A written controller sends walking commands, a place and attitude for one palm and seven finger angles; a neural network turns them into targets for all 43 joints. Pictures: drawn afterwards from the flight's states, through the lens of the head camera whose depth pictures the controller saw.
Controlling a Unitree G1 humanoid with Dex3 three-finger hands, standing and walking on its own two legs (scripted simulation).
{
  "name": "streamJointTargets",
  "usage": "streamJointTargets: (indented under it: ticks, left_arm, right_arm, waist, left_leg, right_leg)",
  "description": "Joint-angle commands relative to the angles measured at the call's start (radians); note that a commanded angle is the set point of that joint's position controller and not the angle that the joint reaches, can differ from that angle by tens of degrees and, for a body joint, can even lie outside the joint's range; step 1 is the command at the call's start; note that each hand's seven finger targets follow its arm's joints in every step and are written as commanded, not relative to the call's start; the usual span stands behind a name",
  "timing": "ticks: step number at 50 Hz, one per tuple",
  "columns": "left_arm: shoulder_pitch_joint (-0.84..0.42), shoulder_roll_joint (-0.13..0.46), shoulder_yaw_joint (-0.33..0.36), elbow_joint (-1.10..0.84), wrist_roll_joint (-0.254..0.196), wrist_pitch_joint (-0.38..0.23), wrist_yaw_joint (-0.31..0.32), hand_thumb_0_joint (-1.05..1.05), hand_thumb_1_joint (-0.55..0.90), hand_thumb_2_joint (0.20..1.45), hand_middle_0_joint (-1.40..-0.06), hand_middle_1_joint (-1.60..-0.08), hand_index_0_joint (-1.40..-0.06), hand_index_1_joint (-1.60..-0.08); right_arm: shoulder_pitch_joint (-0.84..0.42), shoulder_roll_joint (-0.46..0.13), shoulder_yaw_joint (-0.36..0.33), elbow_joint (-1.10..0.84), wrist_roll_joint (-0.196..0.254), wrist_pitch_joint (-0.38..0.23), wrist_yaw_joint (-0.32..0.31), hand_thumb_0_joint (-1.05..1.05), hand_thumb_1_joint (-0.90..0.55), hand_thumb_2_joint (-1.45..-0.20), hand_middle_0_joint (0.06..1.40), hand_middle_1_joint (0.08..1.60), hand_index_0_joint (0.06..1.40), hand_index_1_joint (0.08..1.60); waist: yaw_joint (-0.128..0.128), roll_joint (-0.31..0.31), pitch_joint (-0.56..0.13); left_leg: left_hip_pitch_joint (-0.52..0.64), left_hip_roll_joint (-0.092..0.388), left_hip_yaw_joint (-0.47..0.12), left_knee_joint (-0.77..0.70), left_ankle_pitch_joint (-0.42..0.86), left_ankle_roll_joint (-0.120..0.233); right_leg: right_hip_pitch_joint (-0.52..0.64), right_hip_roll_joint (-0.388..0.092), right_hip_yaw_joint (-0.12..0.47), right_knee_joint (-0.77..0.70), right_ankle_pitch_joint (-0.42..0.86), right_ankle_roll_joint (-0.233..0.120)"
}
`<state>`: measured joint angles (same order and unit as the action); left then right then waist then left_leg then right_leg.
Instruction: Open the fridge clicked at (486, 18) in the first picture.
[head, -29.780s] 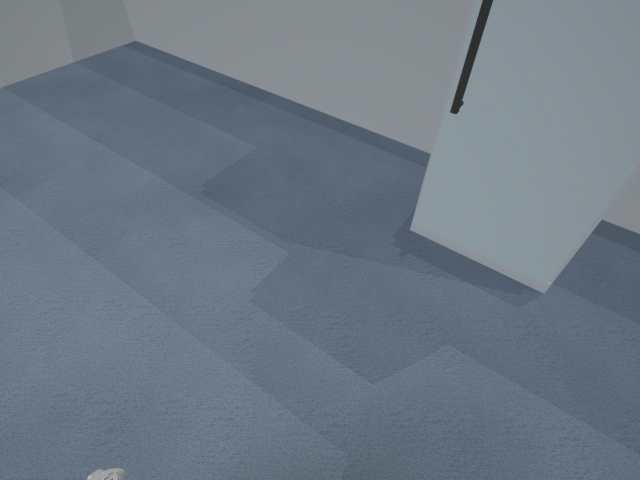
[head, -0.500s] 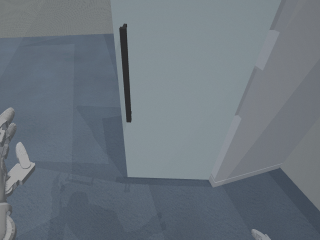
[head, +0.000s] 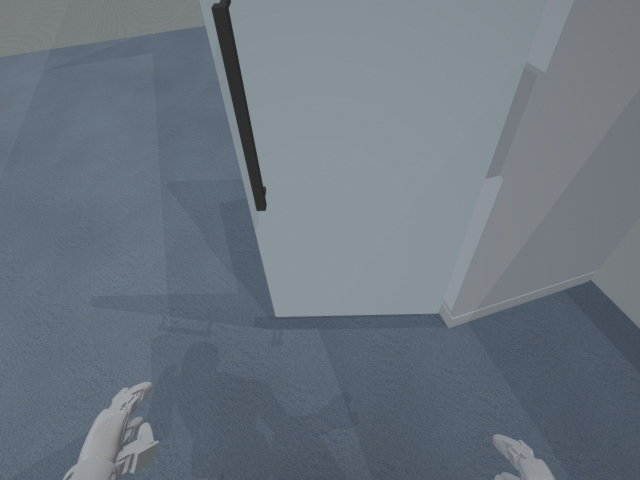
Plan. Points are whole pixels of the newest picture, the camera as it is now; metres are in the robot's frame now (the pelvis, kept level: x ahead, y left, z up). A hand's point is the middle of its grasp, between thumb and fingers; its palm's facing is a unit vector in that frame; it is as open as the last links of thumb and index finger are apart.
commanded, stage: let the arm hang, fingers relaxed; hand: left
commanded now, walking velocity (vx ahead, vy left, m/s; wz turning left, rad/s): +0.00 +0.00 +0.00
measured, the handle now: (246, 121) +0.70 +0.16 +0.10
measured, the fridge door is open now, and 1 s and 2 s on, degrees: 72 72 72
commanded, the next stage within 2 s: look to check the result in 0.92 s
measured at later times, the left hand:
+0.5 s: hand out of the picture -0.01 +0.23 -0.15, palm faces +0.03 -0.96 -0.27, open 7.3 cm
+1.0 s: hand out of the picture +0.06 +0.26 -0.14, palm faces -0.01 -0.96 -0.29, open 7.4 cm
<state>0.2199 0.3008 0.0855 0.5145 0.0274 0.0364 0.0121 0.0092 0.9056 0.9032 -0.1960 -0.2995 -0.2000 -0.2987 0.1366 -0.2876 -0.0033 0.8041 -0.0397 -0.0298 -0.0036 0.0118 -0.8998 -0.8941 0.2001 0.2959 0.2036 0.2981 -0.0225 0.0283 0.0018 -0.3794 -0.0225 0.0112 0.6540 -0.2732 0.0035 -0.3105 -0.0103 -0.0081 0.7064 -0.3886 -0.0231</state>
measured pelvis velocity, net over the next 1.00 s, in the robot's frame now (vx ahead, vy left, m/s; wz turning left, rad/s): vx -0.01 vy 0.03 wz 0.00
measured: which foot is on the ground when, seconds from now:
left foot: down 0.00-1.00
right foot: down 0.00-1.00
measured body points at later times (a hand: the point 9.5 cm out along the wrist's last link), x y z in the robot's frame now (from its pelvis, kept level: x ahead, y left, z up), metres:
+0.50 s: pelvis -0.02 +0.01 +0.03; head +0.00 +0.02 +0.47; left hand -0.01 +0.28 -0.13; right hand +0.02 -0.23 -0.13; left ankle +0.01 +0.12 -0.72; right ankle -0.01 -0.10 -0.72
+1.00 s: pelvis -0.01 +0.03 +0.03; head +0.00 +0.03 +0.48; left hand +0.06 +0.31 -0.12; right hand +0.05 -0.26 -0.11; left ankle +0.01 +0.12 -0.72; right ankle -0.01 -0.10 -0.72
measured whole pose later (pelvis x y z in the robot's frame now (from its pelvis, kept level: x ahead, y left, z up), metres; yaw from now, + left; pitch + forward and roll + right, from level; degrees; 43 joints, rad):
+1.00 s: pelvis -0.01 +0.03 +0.03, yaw +0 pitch -2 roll +0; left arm 0.12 0.30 0.02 1.13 0.02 0.00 0.00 0.01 0.91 0.90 -0.20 -0.30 -0.21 -0.30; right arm 0.13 -0.30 -0.01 1.12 -0.02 -0.01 -0.02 0.01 -0.90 -0.89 0.20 0.30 0.20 0.30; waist -0.01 -0.01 0.04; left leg -0.17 -0.03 0.01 0.36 -0.16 0.03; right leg -0.13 -0.01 -0.01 0.35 -0.19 0.01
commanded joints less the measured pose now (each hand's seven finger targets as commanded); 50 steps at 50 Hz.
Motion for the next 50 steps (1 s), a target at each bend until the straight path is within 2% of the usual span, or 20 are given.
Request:
streamJointTargets:
  ticks: [1,2,4,5,6,7,8,9,10,11,12,14,18,23,25,30,34,35,43,50]
  left_arm:
    - [0.001,0.165,-0.009,0.131,0.005,-0.051,0.000,0.000,0.900,0.900,-0.200,-0.300,-0.200,-0.300]
    - [-0.025,0.143,-0.019,0.177,0.006,-0.050,0.003,0.000,0.900,0.900,-0.200,-0.300,-0.200,-0.300]
    - [-0.049,0.129,-0.022,0.255,0.003,-0.053,0.006,0.000,0.900,0.900,-0.200,-0.300,-0.200,-0.300]
    - [-0.050,0.120,-0.025,0.294,-0.001,-0.055,0.007,0.000,0.900,0.900,-0.200,-0.300,-0.200,-0.300]
    - [-0.054,0.118,-0.027,0.326,-0.004,-0.055,0.008,0.000,0.900,0.900,-0.200,-0.300,-0.200,-0.300]
    - [-0.035,0.079,-0.019,0.352,-0.006,-0.055,0.010,0.000,0.900,0.900,-0.200,-0.300,-0.200,-0.300]
    - [-0.003,0.060,-0.029,0.385,-0.010,-0.050,0.010,0.000,0.900,0.900,-0.200,-0.300,-0.200,-0.300]
    - [0.001,0.061,-0.031,0.419,-0.014,-0.044,0.008,0.000,0.900,0.900,-0.200,-0.300,-0.200,-0.300]
    - [0.002,0.068,-0.034,0.445,-0.016,-0.041,0.006,0.000,0.900,0.900,-0.200,-0.300,-0.200,-0.300]
    - [0.016,0.060,-0.037,0.466,-0.016,-0.041,0.006,0.000,0.900,0.900,-0.200,-0.300,-0.200,-0.300]
    - [0.015,0.054,-0.042,0.488,-0.016,-0.041,0.005,0.000,0.900,0.900,-0.200,-0.300,-0.200,-0.300]
    - [0.006,0.057,-0.047,0.521,-0.015,-0.042,0.002,0.000,0.900,0.900,-0.200,-0.300,-0.200,-0.300]
    - [-0.001,0.068,-0.051,0.563,-0.015,-0.044,0.000,0.000,0.900,0.900,-0.200,-0.300,-0.200,-0.300]
    - [-0.011,0.088,-0.047,0.580,-0.013,-0.044,0.000,0.000,0.900,0.900,-0.200,-0.300,-0.200,-0.300]
    - [-0.018,0.094,-0.046,0.579,-0.013,-0.046,0.000,0.000,0.900,0.900,-0.200,-0.300,-0.200,-0.300]
    - [-0.039,0.105,-0.044,0.574,-0.013,-0.050,0.000,0.000,0.900,0.900,-0.200,-0.300,-0.200,-0.300]
    - [-0.059,0.122,-0.043,0.569,-0.012,-0.053,-0.001,0.000,0.900,0.900,-0.200,-0.300,-0.200,-0.300]
    - [-0.068,0.131,-0.041,0.565,-0.012,-0.054,-0.001,0.000,0.900,0.900,-0.200,-0.300,-0.200,-0.300]
    - [-0.104,0.161,-0.038,0.558,-0.013,-0.061,-0.003,0.000,0.900,0.900,-0.200,-0.300,-0.200,-0.300]
    - [-0.122,0.182,-0.040,0.565,-0.014,-0.061,-0.006,0.000,0.900,0.900,-0.200,-0.300,-0.200,-0.300]
  right_arm:
    - [-0.016,-0.086,-0.043,-0.042,0.007,0.027,-0.014,0.000,-0.900,-0.900,0.200,0.300,0.200,0.300]
    - [-0.015,-0.089,-0.047,-0.013,0.004,0.036,-0.018,0.000,-0.900,-0.900,0.200,0.300,0.200,0.300]
    - [0.027,-0.072,-0.047,0.040,0.011,0.039,-0.024,0.000,-0.900,-0.900,0.200,0.300,0.200,0.300]
    - [0.044,-0.058,-0.043,0.063,0.013,0.038,-0.027,0.000,-0.900,-0.900,0.200,0.300,0.200,0.300]
    - [0.061,-0.063,-0.039,0.083,0.015,0.035,-0.027,0.000,-0.900,-0.900,0.200,0.300,0.200,0.300]
    - [0.057,-0.066,-0.040,0.103,0.008,0.029,-0.032,0.000,-0.900,-0.900,0.200,0.300,0.200,0.300]
    - [0.042,-0.068,-0.034,0.122,0.008,0.028,-0.038,0.000,-0.900,-0.900,0.200,0.300,0.200,0.300]
    - [0.037,-0.063,-0.034,0.140,0.012,0.027,-0.039,0.000,-0.900,-0.900,0.200,0.300,0.200,0.300]
    - [0.039,-0.063,-0.029,0.157,0.013,0.029,-0.039,0.000,-0.900,-0.900,0.200,0.300,0.200,0.300]
    - [0.038,-0.061,-0.029,0.166,0.016,0.030,-0.041,0.000,-0.900,-0.900,0.200,0.300,0.200,0.300]
    - [0.047,-0.059,-0.029,0.179,0.017,0.032,-0.041,0.000,-0.900,-0.900,0.200,0.300,0.200,0.300]
    - [0.059,-0.070,-0.030,0.203,0.017,0.034,-0.040,0.000,-0.900,-0.900,0.200,0.300,0.200,0.300]
    - [0.077,-0.084,-0.033,0.237,0.016,0.031,-0.036,0.000,-0.900,-0.900,0.200,0.300,0.200,0.300]
    - [0.076,-0.092,-0.037,0.253,0.014,0.027,-0.031,0.000,-0.900,-0.900,0.200,0.300,0.200,0.300]
    - [0.072,-0.102,-0.039,0.255,0.015,0.024,-0.030,0.000,-0.900,-0.900,0.200,0.300,0.200,0.300]
    - [0.052,-0.111,-0.037,0.261,0.015,0.015,-0.028,0.000,-0.900,-0.900,0.200,0.300,0.200,0.300]
    - [0.030,-0.129,-0.039,0.264,0.015,0.013,-0.025,0.000,-0.900,-0.900,0.200,0.300,0.200,0.300]
    - [0.026,-0.137,-0.040,0.263,0.015,0.011,-0.024,0.000,-0.900,-0.900,0.200,0.300,0.200,0.300]
    - [-0.013,-0.173,-0.040,0.261,0.018,0.004,-0.022,0.000,-0.900,-0.900,0.200,0.300,0.200,0.300]
    - [-0.043,-0.200,-0.039,0.261,0.019,0.006,-0.021,0.000,-0.900,-0.900,0.200,0.300,0.200,0.300]
  waist:
    - [0.016,-0.298,-0.059]
    - [0.014,-0.236,-0.028]
    - [-0.008,-0.063,-0.029]
    - [-0.013,-0.032,-0.038]
    - [-0.017,-0.032,-0.053]
    - [-0.005,0.031,-0.064]
    - [0.015,0.072,-0.075]
    - [0.017,0.145,-0.078]
    - [0.019,0.163,-0.074]
    - [0.026,0.115,-0.069]
    - [0.021,0.075,-0.063]
    - [0.017,0.037,-0.022]
    - [0.017,-0.018,0.025]
    - [0.021,-0.027,0.054]
    - [0.022,-0.042,0.052]
    - [0.027,-0.026,0.036]
    - [0.027,-0.020,0.041]
    - [0.026,-0.005,0.037]
    - [0.024,-0.006,-0.012]
    - [0.019,0.000,-0.006]
  left_leg:
    - [0.014,0.012,-0.036,0.069,-0.117,0.006]
    - [0.021,0.019,-0.040,0.106,-0.156,0.009]
    - [0.064,0.030,-0.035,0.057,-0.087,0.009]
    - [0.109,0.041,-0.036,-0.024,-0.021,0.008]
    - [0.170,0.063,-0.054,-0.112,0.138,0.013]
    - [0.220,0.095,-0.084,-0.169,0.268,0.022]
    - [0.241,0.127,-0.096,-0.174,0.298,0.031]
    - [0.218,0.129,-0.111,-0.186,0.296,0.036]
    - [0.187,0.135,-0.118,-0.209,0.275,0.038]
    - [0.180,0.133,-0.114,-0.213,0.250,0.035]
    - [0.176,0.131,-0.113,-0.231,0.190,0.033]
    - [0.166,0.125,-0.113,-0.263,0.114,0.032]
    - [0.162,0.121,-0.117,-0.302,0.058,0.036]
    - [0.133,0.118,-0.125,-0.339,-0.001,0.041]
    - [0.137,0.119,-0.126,-0.342,0.014,0.042]
    - [0.146,0.131,-0.138,-0.358,0.076,0.045]
    - [0.149,0.128,-0.137,-0.370,0.067,0.042]
    - [0.152,0.129,-0.140,-0.373,0.076,0.043]
    - [0.205,0.134,-0.134,-0.371,0.161,0.040]
    - [0.227,0.137,-0.132,-0.384,0.158,0.035]
  right_leg:
    - [0.061,-0.261,0.290,-0.358,0.404,-0.126]
    - [0.048,-0.259,0.284,-0.362,0.449,-0.153]
    - [0.098,-0.230,0.242,-0.310,0.586,-0.168]
    - [0.107,-0.213,0.213,-0.296,0.587,-0.149]
    - [0.102,-0.176,0.172,-0.281,0.549,-0.108]
    - [0.096,-0.131,0.133,-0.269,0.495,-0.070]
    - [0.095,-0.101,0.117,-0.297,0.417,-0.042]
    - [0.127,-0.091,0.096,-0.301,0.379,-0.031]
    - [0.164,-0.083,0.085,-0.302,0.350,-0.030]
    - [0.177,-0.083,0.080,-0.325,0.339,-0.028]
    - [0.177,-0.086,0.083,-0.348,0.301,-0.031]
    - [0.154,-0.086,0.089,-0.387,0.217,-0.034]
    - [0.126,-0.085,0.089,-0.424,0.117,-0.034]
    - [0.116,-0.083,0.085,-0.423,0.073,-0.032]
    - [0.115,-0.085,0.083,-0.417,0.086,-0.030]
    - [0.135,-0.087,0.069,-0.392,0.158,-0.024]
    - [0.131,-0.091,0.075,-0.397,0.155,-0.024]
    - [0.139,-0.092,0.076,-0.395,0.165,-0.024]
    - [0.167,-0.103,0.077,-0.404,0.219,-0.020]
    - [0.163,-0.104,0.081,-0.421,0.217,-0.019]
